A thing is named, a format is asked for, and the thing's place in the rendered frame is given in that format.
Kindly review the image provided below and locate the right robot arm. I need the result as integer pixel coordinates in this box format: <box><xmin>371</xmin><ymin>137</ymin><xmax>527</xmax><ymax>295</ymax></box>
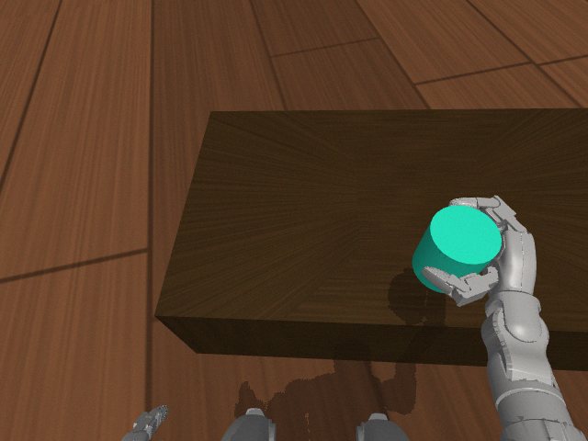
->
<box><xmin>481</xmin><ymin>290</ymin><xmax>587</xmax><ymax>441</ymax></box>

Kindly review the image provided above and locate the right robot hand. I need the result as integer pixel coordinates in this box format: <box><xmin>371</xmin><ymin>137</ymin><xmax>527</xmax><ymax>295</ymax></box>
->
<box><xmin>422</xmin><ymin>195</ymin><xmax>537</xmax><ymax>307</ymax></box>

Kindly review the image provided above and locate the can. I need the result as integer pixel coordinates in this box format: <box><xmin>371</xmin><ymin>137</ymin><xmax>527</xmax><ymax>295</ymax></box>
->
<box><xmin>412</xmin><ymin>205</ymin><xmax>502</xmax><ymax>293</ymax></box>

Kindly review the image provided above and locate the left robot hand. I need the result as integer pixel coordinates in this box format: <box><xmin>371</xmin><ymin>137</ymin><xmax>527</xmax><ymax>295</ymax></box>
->
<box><xmin>121</xmin><ymin>405</ymin><xmax>168</xmax><ymax>441</ymax></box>

